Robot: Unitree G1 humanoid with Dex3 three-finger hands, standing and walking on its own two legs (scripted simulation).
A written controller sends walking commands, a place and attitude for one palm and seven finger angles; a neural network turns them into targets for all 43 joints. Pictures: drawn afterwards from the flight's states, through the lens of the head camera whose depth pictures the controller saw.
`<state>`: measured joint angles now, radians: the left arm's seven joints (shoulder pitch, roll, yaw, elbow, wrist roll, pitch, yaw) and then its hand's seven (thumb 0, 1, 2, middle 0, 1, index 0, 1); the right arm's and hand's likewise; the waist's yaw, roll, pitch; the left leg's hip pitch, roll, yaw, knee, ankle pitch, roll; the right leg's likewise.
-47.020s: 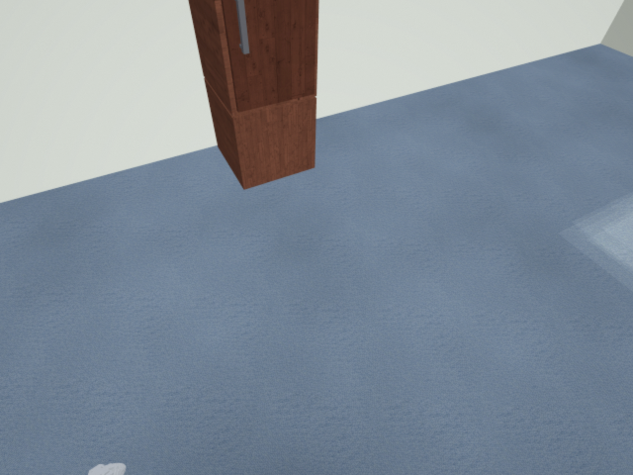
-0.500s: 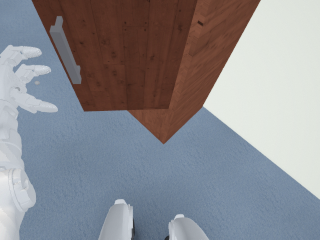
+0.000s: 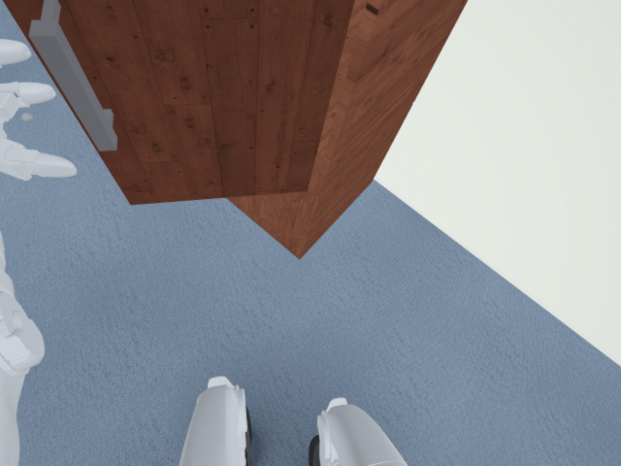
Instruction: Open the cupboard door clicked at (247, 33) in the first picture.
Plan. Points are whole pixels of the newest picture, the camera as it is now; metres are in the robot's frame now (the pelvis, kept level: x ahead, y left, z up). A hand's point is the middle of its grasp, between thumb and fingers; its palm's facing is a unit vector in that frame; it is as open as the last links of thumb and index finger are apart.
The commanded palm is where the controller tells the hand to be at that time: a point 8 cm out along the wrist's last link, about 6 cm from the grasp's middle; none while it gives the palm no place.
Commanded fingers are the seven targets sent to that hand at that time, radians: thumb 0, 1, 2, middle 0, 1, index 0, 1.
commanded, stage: move the hooked fingers beside the handle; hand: left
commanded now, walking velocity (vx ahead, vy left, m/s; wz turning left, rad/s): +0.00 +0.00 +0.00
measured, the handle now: (83, 83) +0.54 +0.25 +0.08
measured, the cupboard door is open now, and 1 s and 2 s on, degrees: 49 49 49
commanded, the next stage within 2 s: slide the fingers in behind the handle in 0.62 s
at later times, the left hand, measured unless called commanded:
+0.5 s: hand (19, 126) +0.48 +0.30 +0.08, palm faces +0.12 -0.99 +0.01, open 14.0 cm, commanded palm +0.47 +0.33 +0.08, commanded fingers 0.00 -0.50 0.30 -0.30 -1.20 -0.30 -1.20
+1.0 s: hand (41, 122) +0.49 +0.28 +0.08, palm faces +0.12 -0.99 +0.00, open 14.0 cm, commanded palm +0.47 +0.31 +0.08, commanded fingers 0.00 -0.50 0.30 -0.30 -1.20 -0.30 -1.20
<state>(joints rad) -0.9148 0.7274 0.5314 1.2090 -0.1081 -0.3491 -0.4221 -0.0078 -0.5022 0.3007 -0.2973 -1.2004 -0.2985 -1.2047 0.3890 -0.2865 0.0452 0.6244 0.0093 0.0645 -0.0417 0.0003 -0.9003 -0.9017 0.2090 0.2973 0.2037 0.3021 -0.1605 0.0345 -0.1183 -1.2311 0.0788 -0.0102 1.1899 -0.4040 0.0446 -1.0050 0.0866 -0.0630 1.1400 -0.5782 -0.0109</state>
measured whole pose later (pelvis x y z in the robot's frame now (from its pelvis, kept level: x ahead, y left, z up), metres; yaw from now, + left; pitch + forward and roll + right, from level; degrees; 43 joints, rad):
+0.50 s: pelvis +0.00 +0.00 +0.00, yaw +1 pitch +24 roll -6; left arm -0.89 0.69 0.50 1.21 -0.12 -0.38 -0.41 -0.01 -0.50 0.30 -0.30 -1.20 -0.30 -1.20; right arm 0.36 -0.29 0.04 0.62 0.01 0.07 -0.04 0.00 -0.90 -0.90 0.21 0.30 0.20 0.30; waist -0.15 0.02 -0.12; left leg -1.21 0.07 -0.02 1.18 -0.40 0.05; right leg -0.98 0.08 -0.07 1.13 -0.58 -0.01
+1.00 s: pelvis +0.00 +0.00 +0.00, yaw +0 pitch +24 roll -6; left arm -0.88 0.66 0.50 1.18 -0.12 -0.37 -0.37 -0.01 -0.50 0.30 -0.30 -1.20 -0.30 -1.21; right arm 0.38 -0.28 0.04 0.63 0.01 0.07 -0.03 0.00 -0.90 -0.90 0.21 0.30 0.20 0.30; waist -0.15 0.04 -0.12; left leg -1.21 0.08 -0.01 1.18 -0.40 0.04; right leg -0.98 0.09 -0.07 1.13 -0.58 -0.01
